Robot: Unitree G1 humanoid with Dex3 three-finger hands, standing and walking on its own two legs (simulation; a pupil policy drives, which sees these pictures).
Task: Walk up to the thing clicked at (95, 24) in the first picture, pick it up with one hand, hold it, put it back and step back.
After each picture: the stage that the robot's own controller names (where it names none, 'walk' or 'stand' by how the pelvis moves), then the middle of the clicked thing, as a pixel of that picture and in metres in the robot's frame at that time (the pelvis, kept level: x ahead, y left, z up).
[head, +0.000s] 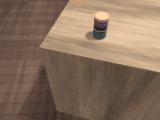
stand; (100, 26) +0.66 -0.06 +0.03
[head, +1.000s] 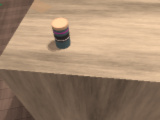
walk; (61, 34) +0.55 +0.13 +0.05
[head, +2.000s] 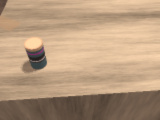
stand; (36, 53) +0.47 +0.20 +0.04
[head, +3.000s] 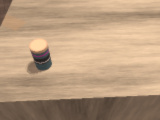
stand; (41, 55) +0.46 +0.18 +0.03
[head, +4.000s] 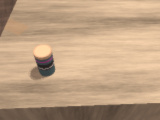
stand; (45, 61) +0.44 +0.17 +0.03
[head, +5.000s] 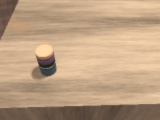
stand; (46, 60) +0.44 +0.16 +0.03
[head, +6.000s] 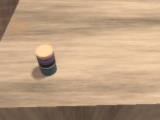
stand; (46, 60) +0.44 +0.16 +0.03
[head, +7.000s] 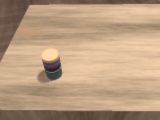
rise first; (52, 64) +0.43 +0.16 +0.03
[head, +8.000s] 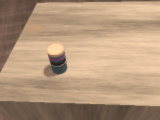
go down; (57, 59) +0.46 +0.15 +0.03
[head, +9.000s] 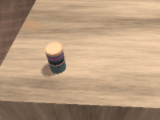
go down; (56, 58) +0.45 +0.16 +0.04
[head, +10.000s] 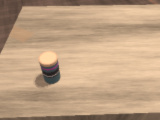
go down; (50, 68) +0.42 +0.14 +0.04
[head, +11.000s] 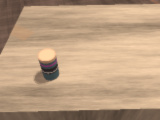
close in; (49, 65) +0.44 +0.15 +0.04
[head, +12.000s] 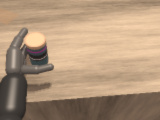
close; (37, 50) +0.45 +0.16 +0.06
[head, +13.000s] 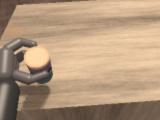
lift; (40, 66) +0.34 +0.14 +0.14
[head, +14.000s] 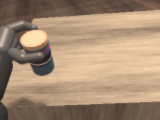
lift; (39, 54) +0.33 +0.14 +0.23
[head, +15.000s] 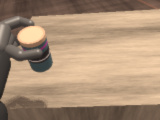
hold; (37, 50) +0.33 +0.14 +0.23
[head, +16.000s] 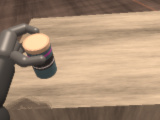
hold; (41, 57) +0.32 +0.13 +0.21
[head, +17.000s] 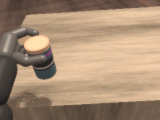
crouch; (41, 58) +0.34 +0.13 +0.19
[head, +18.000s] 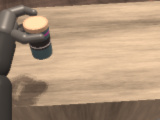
crouch; (39, 38) +0.40 +0.14 +0.20
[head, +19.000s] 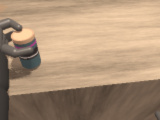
lower; (27, 49) +0.44 +0.16 +0.08
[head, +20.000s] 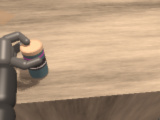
lower; (35, 59) +0.41 +0.16 +0.07
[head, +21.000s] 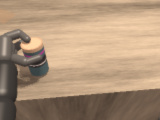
lower; (35, 57) +0.42 +0.16 +0.07
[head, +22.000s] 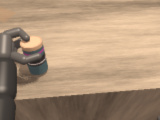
lower; (35, 56) +0.42 +0.16 +0.08
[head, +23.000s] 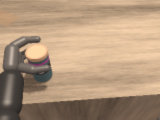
open; (40, 64) +0.39 +0.15 +0.07
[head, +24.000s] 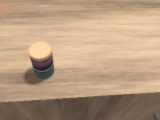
sink last; (42, 61) +0.39 +0.13 +0.07
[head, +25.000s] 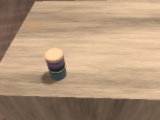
sink last; (56, 64) +0.42 +0.15 +0.05
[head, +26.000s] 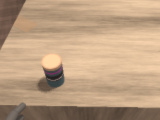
stand; (53, 71) +0.38 +0.14 +0.04
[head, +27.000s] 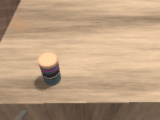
stand; (50, 69) +0.39 +0.15 +0.04
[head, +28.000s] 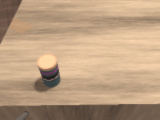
stand; (49, 71) +0.39 +0.15 +0.03
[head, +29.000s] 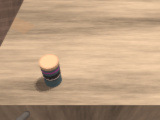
stand; (51, 71) +0.39 +0.15 +0.03
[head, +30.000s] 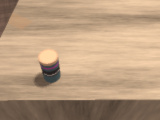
walk; (50, 66) +0.40 +0.14 +0.03
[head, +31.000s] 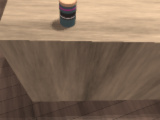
walk; (67, 11) +0.60 +0.09 +0.06
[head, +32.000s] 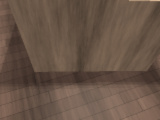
walk; out of the picture +0.93 +0.15 +0.05
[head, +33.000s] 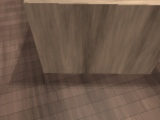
stand; out of the picture +1.04 +0.13 +0.04
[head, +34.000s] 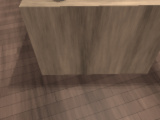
stand; out of the picture +1.05 +0.15 +0.03
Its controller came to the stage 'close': yes
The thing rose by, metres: 0.21
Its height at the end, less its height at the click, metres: +0.00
